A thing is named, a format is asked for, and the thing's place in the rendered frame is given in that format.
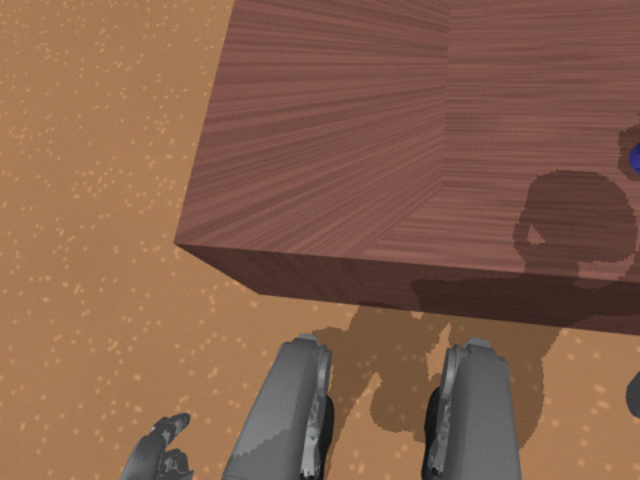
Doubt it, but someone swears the right robot foot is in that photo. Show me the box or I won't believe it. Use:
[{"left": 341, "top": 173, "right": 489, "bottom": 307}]
[{"left": 421, "top": 386, "right": 442, "bottom": 480}]

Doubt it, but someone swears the left robot foot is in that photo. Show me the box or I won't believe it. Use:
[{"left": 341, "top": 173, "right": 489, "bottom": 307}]
[{"left": 300, "top": 395, "right": 334, "bottom": 480}]

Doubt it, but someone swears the left robot hand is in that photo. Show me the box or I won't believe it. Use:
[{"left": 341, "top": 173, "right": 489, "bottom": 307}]
[{"left": 120, "top": 413, "right": 194, "bottom": 480}]

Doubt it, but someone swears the can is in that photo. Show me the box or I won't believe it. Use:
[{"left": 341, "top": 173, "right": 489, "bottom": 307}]
[{"left": 629, "top": 142, "right": 640, "bottom": 175}]

